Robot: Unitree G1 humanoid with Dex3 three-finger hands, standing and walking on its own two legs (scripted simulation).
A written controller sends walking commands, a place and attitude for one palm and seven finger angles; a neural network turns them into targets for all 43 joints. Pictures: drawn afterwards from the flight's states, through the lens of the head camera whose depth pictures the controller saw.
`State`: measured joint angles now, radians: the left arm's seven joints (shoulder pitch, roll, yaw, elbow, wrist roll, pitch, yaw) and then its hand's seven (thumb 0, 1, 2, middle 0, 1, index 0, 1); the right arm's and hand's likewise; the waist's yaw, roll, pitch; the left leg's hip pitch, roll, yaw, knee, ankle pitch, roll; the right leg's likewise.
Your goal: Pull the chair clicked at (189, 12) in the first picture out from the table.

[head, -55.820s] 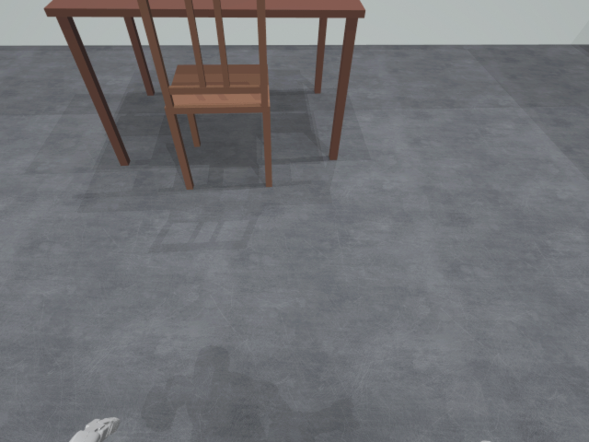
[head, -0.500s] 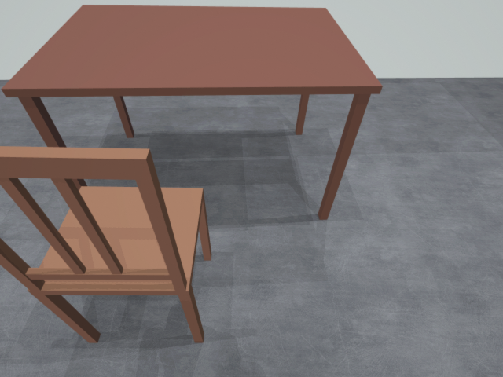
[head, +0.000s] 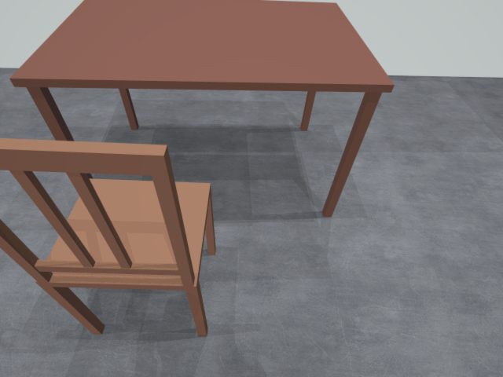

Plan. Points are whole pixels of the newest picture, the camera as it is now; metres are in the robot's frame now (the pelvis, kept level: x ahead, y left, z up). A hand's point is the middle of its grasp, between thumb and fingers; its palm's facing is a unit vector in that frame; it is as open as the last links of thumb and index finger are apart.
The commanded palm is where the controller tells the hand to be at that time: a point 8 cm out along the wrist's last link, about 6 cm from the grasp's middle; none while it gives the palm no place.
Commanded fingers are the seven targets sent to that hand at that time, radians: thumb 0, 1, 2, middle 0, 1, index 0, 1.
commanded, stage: look again from close up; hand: left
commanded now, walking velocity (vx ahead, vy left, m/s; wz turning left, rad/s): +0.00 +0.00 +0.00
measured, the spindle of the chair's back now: (60, 224) +0.39 +0.43 -0.06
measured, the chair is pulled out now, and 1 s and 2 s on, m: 0.34 0.34 0.34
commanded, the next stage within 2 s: raise the hand toward the chair's back in 0.46 s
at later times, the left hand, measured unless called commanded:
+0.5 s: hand out of the picture -0.01 +0.15 -0.18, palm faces +0.03 -0.99 -0.15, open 7.3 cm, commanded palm none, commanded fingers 0.00 0.90 0.90 -0.20 -0.30 -0.20 -0.30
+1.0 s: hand (177, 363) +0.16 +0.13 -0.08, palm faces +0.02 -1.00 +0.03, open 9.3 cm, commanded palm +0.13 +0.21 -0.06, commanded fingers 0.00 0.36 0.67 -0.15 -0.22 -0.15 -0.22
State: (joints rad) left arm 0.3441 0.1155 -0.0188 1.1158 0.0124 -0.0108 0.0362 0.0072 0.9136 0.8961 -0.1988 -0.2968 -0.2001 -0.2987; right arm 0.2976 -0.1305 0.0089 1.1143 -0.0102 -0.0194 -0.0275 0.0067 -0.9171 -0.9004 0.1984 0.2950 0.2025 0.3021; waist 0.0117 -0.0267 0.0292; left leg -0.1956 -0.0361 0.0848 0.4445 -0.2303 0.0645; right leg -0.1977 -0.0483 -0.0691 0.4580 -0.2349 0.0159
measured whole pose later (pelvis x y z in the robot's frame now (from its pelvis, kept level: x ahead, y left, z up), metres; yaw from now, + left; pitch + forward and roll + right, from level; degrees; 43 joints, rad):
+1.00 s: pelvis -0.02 -0.04 -0.09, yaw +1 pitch +13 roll +1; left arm 0.44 0.16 0.11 0.16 -0.21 -0.52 -0.28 0.01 0.60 0.76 -0.17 -0.25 -0.17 -0.25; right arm 0.13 -0.29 -0.08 0.49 0.01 -0.26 0.04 0.01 -0.91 -0.90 0.20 0.29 0.20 0.30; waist 0.02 -0.08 -0.15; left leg -0.86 0.02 0.06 1.13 -0.49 0.01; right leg -0.86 -0.03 -0.09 1.15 -0.52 -0.06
